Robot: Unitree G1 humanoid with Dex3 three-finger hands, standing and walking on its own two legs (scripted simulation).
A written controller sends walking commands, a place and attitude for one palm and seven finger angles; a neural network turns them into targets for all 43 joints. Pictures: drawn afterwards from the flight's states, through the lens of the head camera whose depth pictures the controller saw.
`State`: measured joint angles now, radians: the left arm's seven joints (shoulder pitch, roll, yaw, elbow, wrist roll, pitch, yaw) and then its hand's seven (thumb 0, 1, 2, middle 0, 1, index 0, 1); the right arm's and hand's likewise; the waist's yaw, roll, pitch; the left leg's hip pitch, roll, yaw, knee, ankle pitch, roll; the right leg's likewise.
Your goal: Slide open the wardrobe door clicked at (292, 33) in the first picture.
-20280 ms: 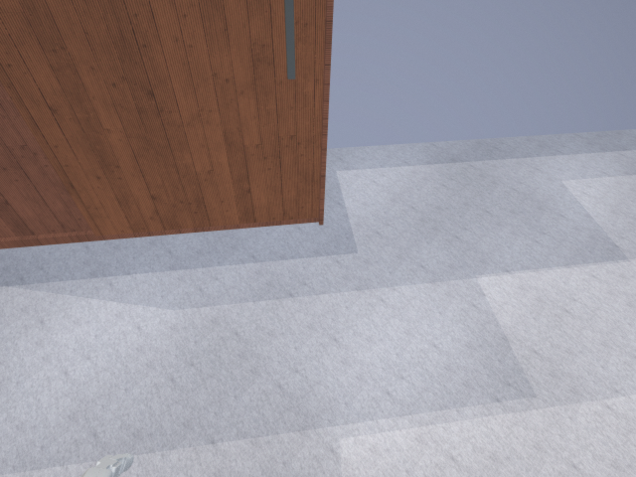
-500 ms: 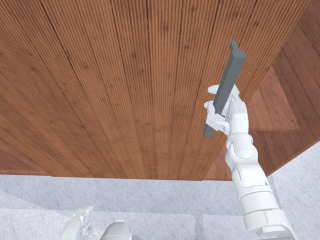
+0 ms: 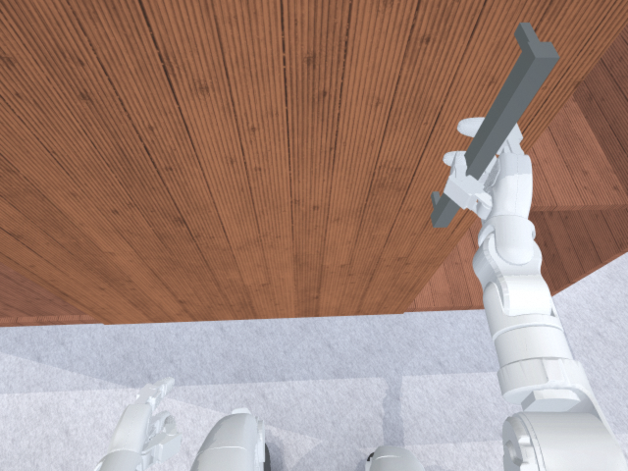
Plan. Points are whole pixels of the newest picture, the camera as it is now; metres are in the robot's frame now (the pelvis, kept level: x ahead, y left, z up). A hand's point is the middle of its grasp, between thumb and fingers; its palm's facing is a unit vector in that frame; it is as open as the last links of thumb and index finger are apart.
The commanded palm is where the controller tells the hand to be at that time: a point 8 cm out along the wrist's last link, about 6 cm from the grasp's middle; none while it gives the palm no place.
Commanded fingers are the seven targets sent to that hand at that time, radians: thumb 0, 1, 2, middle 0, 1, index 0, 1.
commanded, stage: step sideways, sliding the door along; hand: right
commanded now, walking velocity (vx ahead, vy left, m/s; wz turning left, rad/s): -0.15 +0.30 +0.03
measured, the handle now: (472, 147) +0.47 -0.22 +0.09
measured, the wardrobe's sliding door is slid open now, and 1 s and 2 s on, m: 0.40 0.63 0.63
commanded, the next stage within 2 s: stop walking and hold the door there in 1.02 s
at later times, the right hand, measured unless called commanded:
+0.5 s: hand (343, 180) +0.42 -0.05 +0.09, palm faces +0.30 +0.95 -0.10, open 6.1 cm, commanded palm +0.39 -0.03 +0.08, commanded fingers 0.00 -0.90 -0.90 0.45 1.40 0.45 1.40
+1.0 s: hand (256, 180) +0.43 +0.05 +0.09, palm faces +0.36 +0.93 -0.04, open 6.2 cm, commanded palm +0.39 +0.08 +0.08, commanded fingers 0.00 -0.90 -0.90 0.45 1.40 0.45 1.40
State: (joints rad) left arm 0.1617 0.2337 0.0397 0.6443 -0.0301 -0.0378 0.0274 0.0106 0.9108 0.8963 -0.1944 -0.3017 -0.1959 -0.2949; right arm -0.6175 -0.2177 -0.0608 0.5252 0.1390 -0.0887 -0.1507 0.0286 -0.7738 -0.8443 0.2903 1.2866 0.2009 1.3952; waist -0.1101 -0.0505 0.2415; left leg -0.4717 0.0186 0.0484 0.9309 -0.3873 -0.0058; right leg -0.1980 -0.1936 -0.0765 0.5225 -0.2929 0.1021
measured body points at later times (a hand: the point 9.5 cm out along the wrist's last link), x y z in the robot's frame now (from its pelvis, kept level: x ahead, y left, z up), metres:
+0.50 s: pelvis +0.04 +0.15 +0.00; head +0.14 +0.15 +0.44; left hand +0.24 +0.35 -0.12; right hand +0.40 -0.10 +0.09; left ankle +0.08 +0.27 -0.71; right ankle +0.00 -0.05 -0.73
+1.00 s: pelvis +0.04 +0.27 +0.00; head +0.13 +0.25 +0.44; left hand +0.23 +0.48 -0.11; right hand +0.40 +0.00 +0.09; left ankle +0.08 +0.39 -0.69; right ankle +0.01 +0.10 -0.73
